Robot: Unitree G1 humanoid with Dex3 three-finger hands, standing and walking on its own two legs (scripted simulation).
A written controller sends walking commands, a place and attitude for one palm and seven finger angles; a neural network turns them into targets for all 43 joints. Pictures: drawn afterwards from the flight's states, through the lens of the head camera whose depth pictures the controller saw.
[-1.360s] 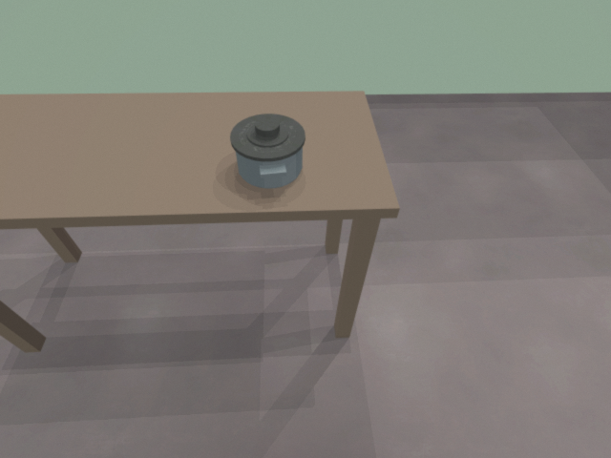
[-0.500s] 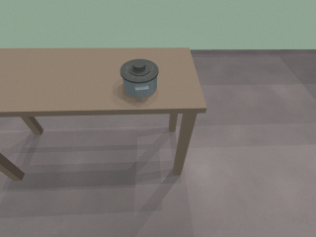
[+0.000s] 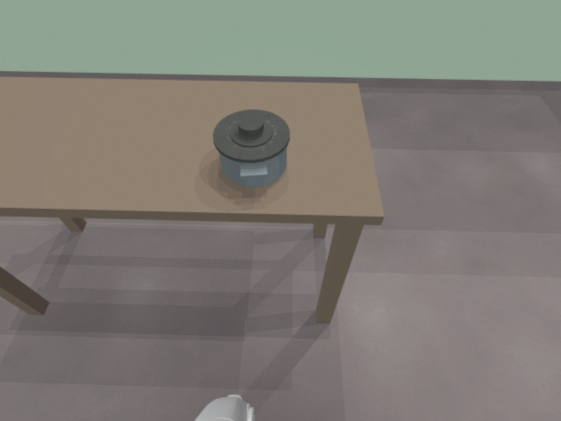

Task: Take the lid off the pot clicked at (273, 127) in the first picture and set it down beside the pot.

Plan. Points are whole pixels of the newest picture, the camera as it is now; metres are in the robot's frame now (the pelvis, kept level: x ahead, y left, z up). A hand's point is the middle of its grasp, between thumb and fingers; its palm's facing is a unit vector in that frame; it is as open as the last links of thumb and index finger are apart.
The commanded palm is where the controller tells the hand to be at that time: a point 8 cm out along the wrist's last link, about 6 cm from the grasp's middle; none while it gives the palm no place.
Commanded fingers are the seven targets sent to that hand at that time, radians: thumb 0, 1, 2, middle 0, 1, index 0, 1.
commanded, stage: take the last steps up to it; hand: left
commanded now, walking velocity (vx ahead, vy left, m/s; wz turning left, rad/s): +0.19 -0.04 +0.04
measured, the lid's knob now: (250, 125) +0.63 +0.11 +0.04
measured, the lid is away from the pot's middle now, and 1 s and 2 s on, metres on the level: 0.00 0.00 0.00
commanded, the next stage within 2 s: come to a stop and stand still in 0.12 s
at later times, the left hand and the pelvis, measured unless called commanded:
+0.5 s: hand (192, 388) +0.19 +0.17 -0.17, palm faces +0.04 -0.97 -0.26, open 7.3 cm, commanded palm none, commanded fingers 0.00 0.90 0.90 -0.20 -0.30 -0.20 -0.30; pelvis +0.13 -0.03 +0.00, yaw +2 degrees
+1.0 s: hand (139, 411) +0.15 +0.25 -0.16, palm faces +0.04 -0.96 -0.28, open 7.3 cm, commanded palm none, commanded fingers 0.00 0.90 0.90 -0.20 -0.30 -0.20 -0.30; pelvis +0.11 +0.05 +0.00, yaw +0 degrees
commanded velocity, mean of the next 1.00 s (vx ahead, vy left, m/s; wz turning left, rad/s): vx -0.05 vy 0.02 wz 0.01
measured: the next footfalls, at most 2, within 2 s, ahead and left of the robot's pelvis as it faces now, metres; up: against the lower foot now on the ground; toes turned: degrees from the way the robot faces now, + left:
left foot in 0.08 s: +0.14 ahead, +0.09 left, +0.00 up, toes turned +5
right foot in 0.38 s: +0.18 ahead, -0.10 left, +0.00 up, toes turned -1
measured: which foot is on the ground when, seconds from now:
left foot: up 0.00-0.06, down 0.08-0.42, up 0.44-0.68, down 0.70-1.00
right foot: down 0.00-0.10, up 0.12-0.36, down 0.38-1.00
